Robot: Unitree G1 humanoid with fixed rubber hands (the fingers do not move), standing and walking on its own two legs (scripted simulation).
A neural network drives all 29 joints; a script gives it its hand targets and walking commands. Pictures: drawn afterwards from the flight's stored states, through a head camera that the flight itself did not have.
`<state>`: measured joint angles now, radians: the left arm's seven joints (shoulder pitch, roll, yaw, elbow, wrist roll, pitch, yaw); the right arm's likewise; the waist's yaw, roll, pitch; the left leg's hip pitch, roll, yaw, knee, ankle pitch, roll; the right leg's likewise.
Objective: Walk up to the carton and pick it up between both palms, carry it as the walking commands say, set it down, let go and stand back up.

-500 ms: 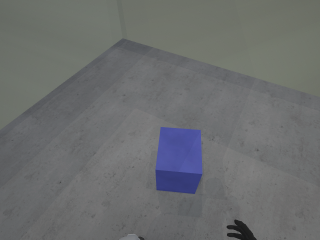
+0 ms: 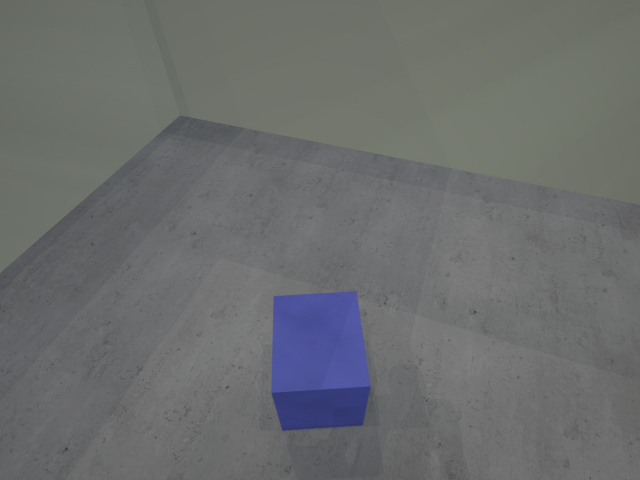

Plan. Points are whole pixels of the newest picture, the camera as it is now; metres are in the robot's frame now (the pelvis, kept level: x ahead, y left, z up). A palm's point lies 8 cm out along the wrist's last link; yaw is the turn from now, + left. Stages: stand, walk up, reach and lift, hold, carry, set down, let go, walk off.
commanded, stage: walk up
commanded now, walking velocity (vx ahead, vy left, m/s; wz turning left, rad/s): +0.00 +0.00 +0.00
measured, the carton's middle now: (318, 361) +0.57 -0.02 -0.62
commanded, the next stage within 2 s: stand in 1.34 s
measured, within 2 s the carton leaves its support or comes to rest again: neither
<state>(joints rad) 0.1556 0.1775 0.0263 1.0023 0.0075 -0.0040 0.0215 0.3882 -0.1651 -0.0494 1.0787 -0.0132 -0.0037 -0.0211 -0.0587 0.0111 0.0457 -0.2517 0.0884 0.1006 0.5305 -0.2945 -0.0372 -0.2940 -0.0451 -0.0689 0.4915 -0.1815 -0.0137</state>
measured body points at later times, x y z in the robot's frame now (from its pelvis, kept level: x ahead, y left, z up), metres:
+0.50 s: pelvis +0.02 -0.02 +0.00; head +0.02 -0.02 +0.45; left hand +0.03 +0.22 -0.15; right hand -0.01 -0.25 -0.16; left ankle -0.01 +0.12 -0.73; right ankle +0.06 -0.12 -0.73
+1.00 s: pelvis +0.14 +0.02 +0.01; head +0.16 +0.05 +0.46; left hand +0.14 +0.25 -0.16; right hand +0.17 -0.21 -0.13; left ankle +0.14 +0.11 -0.73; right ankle +0.14 -0.13 -0.68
